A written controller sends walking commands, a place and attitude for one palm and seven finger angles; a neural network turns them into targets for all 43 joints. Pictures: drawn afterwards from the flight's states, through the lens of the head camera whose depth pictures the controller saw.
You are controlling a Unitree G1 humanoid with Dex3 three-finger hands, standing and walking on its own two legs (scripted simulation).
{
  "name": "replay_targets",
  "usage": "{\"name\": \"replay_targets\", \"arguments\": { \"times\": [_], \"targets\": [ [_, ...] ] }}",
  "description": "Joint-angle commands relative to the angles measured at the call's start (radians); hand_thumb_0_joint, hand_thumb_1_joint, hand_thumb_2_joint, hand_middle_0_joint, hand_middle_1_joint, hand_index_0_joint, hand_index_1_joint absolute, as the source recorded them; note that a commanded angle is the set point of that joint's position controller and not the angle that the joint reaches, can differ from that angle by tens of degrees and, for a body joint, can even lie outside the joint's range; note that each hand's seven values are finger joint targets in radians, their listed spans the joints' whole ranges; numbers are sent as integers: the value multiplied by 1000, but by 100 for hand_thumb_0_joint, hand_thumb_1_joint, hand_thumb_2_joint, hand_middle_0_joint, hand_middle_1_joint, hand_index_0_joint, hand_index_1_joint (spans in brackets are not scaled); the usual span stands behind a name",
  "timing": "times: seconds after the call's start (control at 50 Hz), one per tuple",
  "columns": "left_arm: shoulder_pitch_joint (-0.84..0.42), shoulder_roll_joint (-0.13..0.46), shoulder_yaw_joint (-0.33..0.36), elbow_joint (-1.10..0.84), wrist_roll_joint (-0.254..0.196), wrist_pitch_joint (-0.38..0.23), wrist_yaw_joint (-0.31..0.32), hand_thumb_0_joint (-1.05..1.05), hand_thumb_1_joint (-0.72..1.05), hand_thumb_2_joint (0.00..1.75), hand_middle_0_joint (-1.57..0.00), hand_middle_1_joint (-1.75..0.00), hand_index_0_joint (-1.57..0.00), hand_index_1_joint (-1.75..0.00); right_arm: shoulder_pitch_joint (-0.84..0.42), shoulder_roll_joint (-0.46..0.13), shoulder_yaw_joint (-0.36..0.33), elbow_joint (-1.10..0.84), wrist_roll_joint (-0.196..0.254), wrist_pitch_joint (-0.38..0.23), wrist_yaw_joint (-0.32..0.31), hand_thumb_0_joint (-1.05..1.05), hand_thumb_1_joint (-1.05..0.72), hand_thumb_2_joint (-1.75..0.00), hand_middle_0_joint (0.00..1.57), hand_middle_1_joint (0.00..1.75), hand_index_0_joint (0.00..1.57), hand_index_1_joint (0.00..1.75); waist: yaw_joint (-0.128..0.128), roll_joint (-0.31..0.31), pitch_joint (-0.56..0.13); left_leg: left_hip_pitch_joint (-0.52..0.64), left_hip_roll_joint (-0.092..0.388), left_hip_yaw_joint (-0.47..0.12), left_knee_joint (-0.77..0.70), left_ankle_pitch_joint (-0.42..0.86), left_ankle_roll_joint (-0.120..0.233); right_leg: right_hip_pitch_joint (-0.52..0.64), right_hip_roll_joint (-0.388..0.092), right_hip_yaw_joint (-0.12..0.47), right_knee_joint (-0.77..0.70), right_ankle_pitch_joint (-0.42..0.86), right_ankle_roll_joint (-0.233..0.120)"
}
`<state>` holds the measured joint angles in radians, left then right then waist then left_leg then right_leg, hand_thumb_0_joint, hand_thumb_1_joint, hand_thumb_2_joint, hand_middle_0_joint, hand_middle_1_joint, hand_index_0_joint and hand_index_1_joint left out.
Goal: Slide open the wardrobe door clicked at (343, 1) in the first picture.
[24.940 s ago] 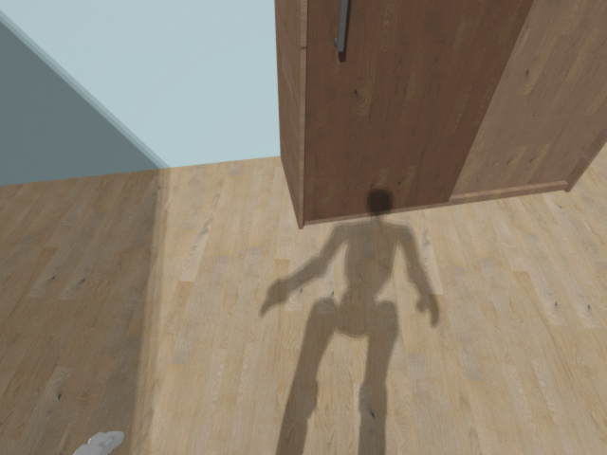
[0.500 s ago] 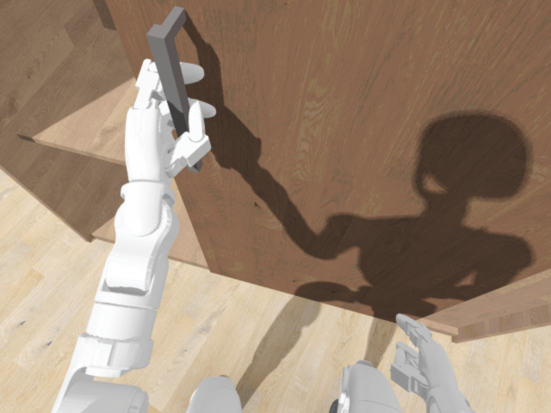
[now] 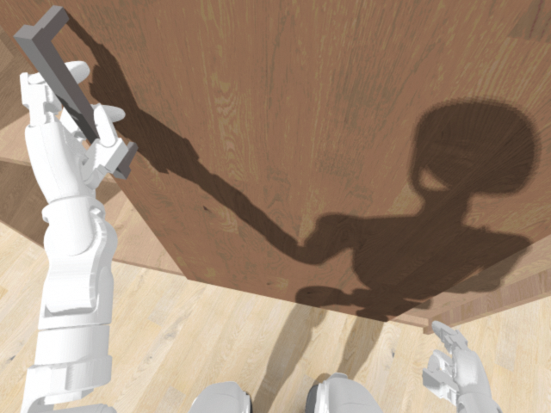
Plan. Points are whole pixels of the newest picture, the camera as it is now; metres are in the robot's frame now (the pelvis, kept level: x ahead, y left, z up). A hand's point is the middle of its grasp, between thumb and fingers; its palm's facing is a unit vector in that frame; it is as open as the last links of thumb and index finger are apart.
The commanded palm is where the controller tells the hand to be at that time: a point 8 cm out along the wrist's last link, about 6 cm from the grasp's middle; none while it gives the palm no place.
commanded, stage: step sideways, sliding the door along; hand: left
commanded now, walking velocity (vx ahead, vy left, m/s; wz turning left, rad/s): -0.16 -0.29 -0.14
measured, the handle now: (94, 109) +0.41 +0.28 +0.16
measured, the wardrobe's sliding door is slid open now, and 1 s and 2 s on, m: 0.53 0.53 0.53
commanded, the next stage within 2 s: stop walking and hold the door there in 0.02 s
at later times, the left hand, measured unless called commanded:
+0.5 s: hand (110, 142) +0.37 +0.25 +0.15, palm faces +0.57 -0.74 -0.35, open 6.6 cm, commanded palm +0.32 +0.27 +0.13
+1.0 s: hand (108, 141) +0.37 +0.25 +0.15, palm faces +0.53 -0.80 -0.28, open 6.3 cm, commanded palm +0.32 +0.26 +0.13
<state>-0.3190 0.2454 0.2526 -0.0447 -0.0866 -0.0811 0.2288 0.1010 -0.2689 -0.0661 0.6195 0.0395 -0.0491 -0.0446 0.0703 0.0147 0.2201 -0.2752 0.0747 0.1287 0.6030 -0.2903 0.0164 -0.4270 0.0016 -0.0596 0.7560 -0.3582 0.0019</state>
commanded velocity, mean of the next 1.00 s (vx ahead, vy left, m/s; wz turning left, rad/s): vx -0.01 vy -0.02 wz -0.01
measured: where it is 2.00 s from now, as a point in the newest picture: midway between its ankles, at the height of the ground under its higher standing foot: outside the picture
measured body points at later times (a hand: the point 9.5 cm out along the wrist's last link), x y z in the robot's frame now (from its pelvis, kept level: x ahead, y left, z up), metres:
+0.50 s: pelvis +0.01 -0.09 +0.00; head +0.04 -0.13 +0.44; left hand +0.33 +0.28 +0.17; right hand +0.16 -0.36 -0.10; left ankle -0.03 +0.07 -0.68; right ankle +0.03 -0.19 -0.73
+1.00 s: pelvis -0.03 -0.08 +0.01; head -0.04 -0.07 +0.46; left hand +0.34 +0.29 +0.17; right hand +0.00 -0.35 -0.10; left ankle +0.03 +0.02 -0.73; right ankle -0.07 -0.20 -0.72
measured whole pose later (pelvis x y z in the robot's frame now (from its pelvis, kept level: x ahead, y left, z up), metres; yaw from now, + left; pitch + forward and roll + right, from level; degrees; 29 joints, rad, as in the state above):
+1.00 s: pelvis -0.03 -0.08 +0.01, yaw -13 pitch +0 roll -1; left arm -0.29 0.62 0.52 0.68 -0.04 -0.12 0.16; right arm 0.34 -0.26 0.01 0.72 0.05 -0.07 -0.08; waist -0.01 0.02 -0.03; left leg -0.27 0.04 0.07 0.47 -0.20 0.02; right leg -0.23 0.00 -0.02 0.53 -0.30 0.01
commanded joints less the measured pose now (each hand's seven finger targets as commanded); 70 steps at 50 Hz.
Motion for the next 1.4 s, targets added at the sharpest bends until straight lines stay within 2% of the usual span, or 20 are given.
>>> {"name": "replay_targets", "arguments": {
  "times": [0.0,0.1,0.12,0.18,0.24,0.36,0.4,0.42,0.44,0.48,0.56,0.72,0.76,0.8,0.84,0.98,1.04,1.08,1.26,1.38],
  "targets": [
    [-422,-50,-321,-477,63,-183,-135,0,90,90,-45,-140,-45,-140,-40,-79,-9,-175,-9,-84,56,0,-90,-90,20,30,20,30,-76,274,-562,536,457,-210,-114,1176,130,-174,-27,123,389,-189,23],
    [-337,-14,-280,-394,59,-117,-145,0,90,90,-45,-140,-45,-140,6,-108,-33,-177,-10,-93,78,0,-90,-90,20,30,20,30,-78,287,-479,504,340,-58,-155,1046,43,-155,1,-3,346,-8,49],
    [-123,530,288,-16,75,-104,-98,0,90,90,-45,-140,-45,-140,71,-151,-59,-86,-22,-53,49,0,-90,-90,20,30,20,30,-58,306,-492,510,335,-21,-175,1046,36,-178,21,-25,361,12,66],
    [-204,249,-1,-197,54,-97,-143,0,90,90,-45,-140,-45,-140,29,-91,-22,-165,-14,-55,46,0,-90,-90,20,30,20,30,-77,419,-458,506,284,32,-163,1027,30,-153,38,-86,198,7,68],
    [-94,345,86,-73,52,-85,-131,0,90,90,-45,-140,-45,-140,58,-102,-19,-147,-13,-84,35,0,-90,-90,20,30,20,30,-86,470,-426,492,269,80,-175,989,21,-97,61,-126,70,38,57],
    [-6,540,251,126,60,-86,-113,0,90,90,-45,-140,-45,-140,54,-120,7,-136,4,-92,17,0,-90,-90,20,30,20,30,-50,250,-447,303,213,96,62,623,-7,246,23,-99,-387,376,35],
    [15,656,333,229,75,-94,-105,0,90,90,-45,-140,-45,-140,21,-82,17,-154,7,-77,-2,0,-90,-90,20,30,20,30,-37,-165,-498,-116,21,34,431,-277,-31,518,-276,266,-299,1082,-98],
    [35,689,394,329,65,-75,-96,0,90,90,-45,-140,-45,-140,-1,-93,18,-145,3,-72,-15,0,-90,-90,20,30,20,30,-37,-205,-487,-206,-16,-104,556,-389,-33,475,-368,320,-313,1170,-121],
    [91,700,414,422,65,-57,-88,0,90,90,-45,-140,-45,-140,12,-110,20,-122,-1,-62,-15,0,-90,-90,20,30,20,30,-43,-132,-432,-210,-7,-151,571,-329,-37,426,-369,303,-341,1109,-104],
    [16,680,445,380,35,-94,-78,0,90,90,-45,-140,-45,-140,13,-128,13,-98,21,-64,-10,0,-90,-90,20,30,20,30,-50,-301,-510,-239,-10,-184,654,-244,-45,495,-315,261,-301,919,-130],
    [26,704,479,537,41,-105,-79,0,90,90,-45,-140,-45,-140,10,-152,22,-48,13,-48,-27,0,-90,-90,20,30,20,30,-60,-131,-425,-155,-15,-132,420,-147,-33,332,-264,165,-359,667,-121],
    [-82,716,429,553,58,-105,-73,0,90,90,-45,-140,-45,-140,93,-184,8,-18,10,-68,-40,0,-90,-90,20,30,20,30,-61,-53,-367,43,-33,-87,-41,-2,-6,173,-229,211,-491,114,-103],
    [-112,700,382,507,62,-118,-78,0,90,90,-45,-140,-45,-140,105,-200,1,-19,10,-58,-44,0,-90,-90,20,30,20,30,-74,66,-349,133,20,-144,-191,56,15,107,-169,168,-440,6,-59],
    [-145,645,321,459,60,-124,-86,0,90,90,-45,-140,-45,-140,94,-212,10,-49,21,-59,-44,0,-90,-90,20,30,20,30,-57,238,-301,4,200,-367,-373,12,102,149,-18,69,-274,-19,3],
    [-132,673,340,525,69,-109,-78,0,90,90,-45,-140,-45,-140,79,-170,23,-38,9,-55,-50,0,-90,-90,20,30,20,30,-54,326,-254,-188,237,-402,-478,-126,139,250,-4,69,-47,-25,-3],
    [-206,557,204,575,77,-79,-104,0,90,90,-45,-140,-45,-140,151,-191,14,-24,7,-72,-49,0,-90,-90,20,30,20,30,-79,155,-369,101,138,-231,-243,293,50,241,-8,25,-357,122,12],
    [-201,654,268,650,87,-70,-96,0,90,90,-45,-140,-45,-140,155,-195,17,-7,-3,-63,-52,0,-90,-90,20,30,20,30,-87,178,-414,111,99,-181,-193,389,13,268,-61,44,-337,314,-1],
    [-252,643,262,626,78,-70,-98,0,90,90,-45,-140,-45,-140,151,-186,11,-14,13,-59,-52,0,-90,-90,20,30,20,30,-81,61,-501,162,101,-156,-132,440,16,275,-60,63,-324,376,1],
    [-346,691,255,885,72,-72,-107,0,90,90,-45,-140,-45,-140,151,-194,19,-1,19,-18,-63,0,-90,-90,20,30,20,30,-101,37,-321,55,60,-150,-171,-19,12,79,-100,114,-434,-22,-20],
    [-347,674,246,933,73,-95,-107,0,90,90,-45,-140,-45,-140,167,-207,15,4,20,-26,-72,0,-90,-90,20,30,20,30,-89,83,-297,-2,103,-229,-291,-69,32,134,-44,66,-356,25,-3]
  ]
}}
